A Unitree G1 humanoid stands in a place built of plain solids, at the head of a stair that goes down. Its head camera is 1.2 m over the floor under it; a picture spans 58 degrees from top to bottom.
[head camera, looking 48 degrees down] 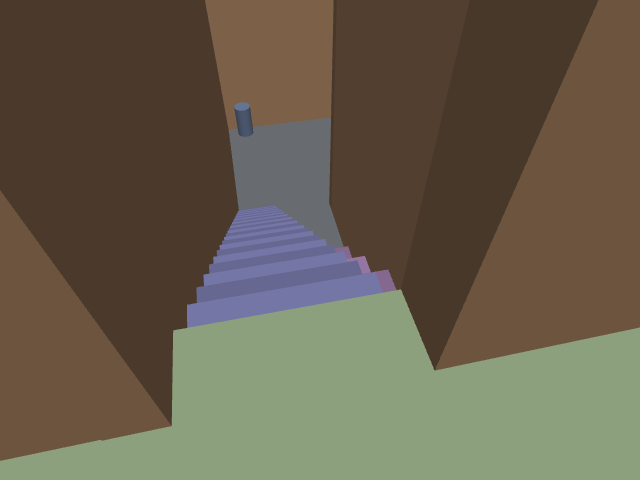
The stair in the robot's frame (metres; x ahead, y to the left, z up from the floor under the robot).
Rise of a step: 0.20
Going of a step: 0.23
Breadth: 0.75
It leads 12 degrees to the left of straight ahead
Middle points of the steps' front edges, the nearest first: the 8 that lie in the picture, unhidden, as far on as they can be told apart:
0.78 0.09 0.00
1.00 0.14 -0.20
1.22 0.19 -0.39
1.45 0.24 -0.59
1.67 0.28 -0.78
1.89 0.33 -0.98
2.11 0.38 -1.17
2.34 0.43 -1.37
